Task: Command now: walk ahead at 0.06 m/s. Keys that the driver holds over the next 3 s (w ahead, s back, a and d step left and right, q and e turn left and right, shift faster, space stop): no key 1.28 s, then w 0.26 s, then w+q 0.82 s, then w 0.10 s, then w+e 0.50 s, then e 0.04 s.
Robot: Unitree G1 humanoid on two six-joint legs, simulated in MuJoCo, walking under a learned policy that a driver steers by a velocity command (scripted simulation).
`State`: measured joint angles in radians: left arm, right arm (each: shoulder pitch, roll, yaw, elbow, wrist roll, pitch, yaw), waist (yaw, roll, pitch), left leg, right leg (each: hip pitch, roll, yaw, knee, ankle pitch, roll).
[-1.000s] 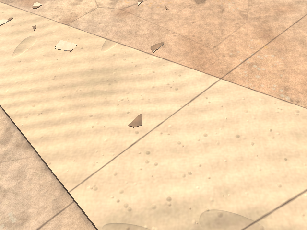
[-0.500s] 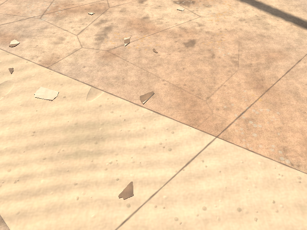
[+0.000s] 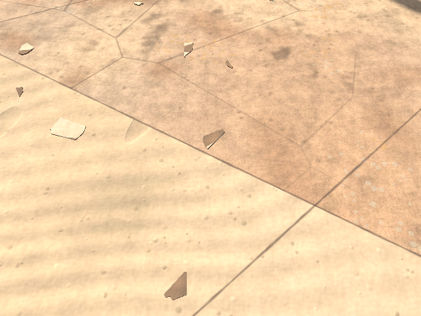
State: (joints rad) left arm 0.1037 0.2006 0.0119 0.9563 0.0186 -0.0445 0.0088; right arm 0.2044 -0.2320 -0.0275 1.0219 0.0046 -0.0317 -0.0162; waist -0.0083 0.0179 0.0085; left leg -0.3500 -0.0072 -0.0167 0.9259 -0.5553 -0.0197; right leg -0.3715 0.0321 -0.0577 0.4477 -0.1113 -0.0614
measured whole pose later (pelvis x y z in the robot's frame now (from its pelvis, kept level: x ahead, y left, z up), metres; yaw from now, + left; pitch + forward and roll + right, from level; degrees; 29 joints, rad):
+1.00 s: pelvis +0.05 +0.03 +0.00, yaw -2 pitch -1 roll +0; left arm 0.15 0.20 0.02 1.11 0.00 0.01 0.04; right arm 0.26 -0.18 -0.02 1.08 0.00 -0.02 -0.04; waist 0.00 0.00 0.03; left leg -0.17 0.01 0.02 0.50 -0.31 0.00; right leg -0.27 -0.01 -0.01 0.50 -0.22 0.00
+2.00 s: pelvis +0.29 +0.04 -0.02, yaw +10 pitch +2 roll -1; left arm 0.45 0.22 0.02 1.08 0.00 -0.08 0.04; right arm 0.01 -0.21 -0.04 0.76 0.03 -0.06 0.06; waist 0.06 0.01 0.03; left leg -0.66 0.03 0.09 0.69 -0.09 0.12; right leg 0.20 -0.03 -0.22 0.27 -0.47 0.04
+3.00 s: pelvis +0.83 +0.23 +0.00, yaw +15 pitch +3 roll -1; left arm 0.44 0.27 0.07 0.77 -0.03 -0.04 0.01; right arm 0.02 -0.25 -0.03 0.63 0.00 -0.12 0.01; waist 0.11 0.02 -0.01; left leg -0.45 0.00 -0.08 0.44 -0.04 0.00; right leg -0.12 0.09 0.20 0.46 -0.39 -0.03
